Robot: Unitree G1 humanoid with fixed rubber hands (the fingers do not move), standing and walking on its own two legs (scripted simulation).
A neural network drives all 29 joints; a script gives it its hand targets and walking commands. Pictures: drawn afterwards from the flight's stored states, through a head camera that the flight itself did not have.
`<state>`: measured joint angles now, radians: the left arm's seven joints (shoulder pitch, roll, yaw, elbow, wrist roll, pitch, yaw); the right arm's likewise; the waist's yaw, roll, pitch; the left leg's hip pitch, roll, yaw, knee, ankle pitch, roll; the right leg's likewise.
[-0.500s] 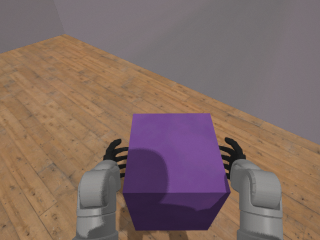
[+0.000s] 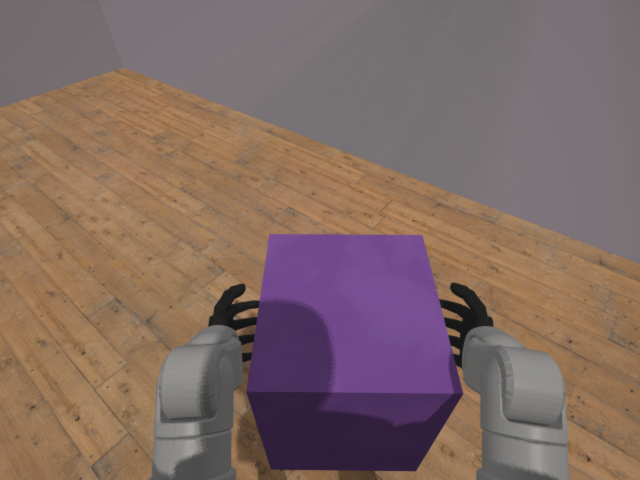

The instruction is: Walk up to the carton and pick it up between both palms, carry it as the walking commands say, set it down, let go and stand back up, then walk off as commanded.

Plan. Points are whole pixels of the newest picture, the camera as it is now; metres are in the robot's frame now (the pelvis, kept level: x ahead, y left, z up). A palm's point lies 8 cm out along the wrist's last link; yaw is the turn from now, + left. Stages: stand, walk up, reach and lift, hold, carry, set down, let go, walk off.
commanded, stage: carry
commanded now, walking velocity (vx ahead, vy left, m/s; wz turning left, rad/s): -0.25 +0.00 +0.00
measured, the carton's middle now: (344, 355) +0.30 +0.00 +0.01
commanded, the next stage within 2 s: none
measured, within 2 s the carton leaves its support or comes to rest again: neither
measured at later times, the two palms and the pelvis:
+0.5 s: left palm out of the picture +0.08 +0.12 +0.08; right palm out of the picture +0.08 -0.17 +0.08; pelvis -0.19 -0.02 +0.00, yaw -1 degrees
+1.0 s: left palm out of the picture -0.10 +0.11 +0.08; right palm out of the picture -0.10 -0.18 +0.08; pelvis -0.38 -0.03 +0.00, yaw -2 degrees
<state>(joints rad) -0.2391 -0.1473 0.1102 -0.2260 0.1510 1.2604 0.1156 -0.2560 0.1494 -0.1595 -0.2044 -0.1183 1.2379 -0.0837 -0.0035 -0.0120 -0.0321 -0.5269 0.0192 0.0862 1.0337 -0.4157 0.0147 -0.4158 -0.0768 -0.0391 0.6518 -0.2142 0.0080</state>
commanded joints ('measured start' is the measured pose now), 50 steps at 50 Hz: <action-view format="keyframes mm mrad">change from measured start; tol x64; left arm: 1 -535 -930 -654 -122 -444 -34 -285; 50 -561 -939 -712 -211 -495 -40 -288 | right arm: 1 -553 985 761 -132 465 -3 248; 50 -460 954 744 -153 421 -10 248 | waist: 1 17 -203 -380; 50 16 -297 -337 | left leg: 1 63 -18 23 -204 -102 -34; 50 -55 4 48 -275 -69 -94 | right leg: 1 189 -231 186 -231 344 -143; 10 -137 35 21 581 -225 20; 23 -72 -336 304 -457 -300 -179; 30 210 -243 191 -208 393 -147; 38 -136 36 26 578 -245 16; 50 222 -353 439 -452 -313 -139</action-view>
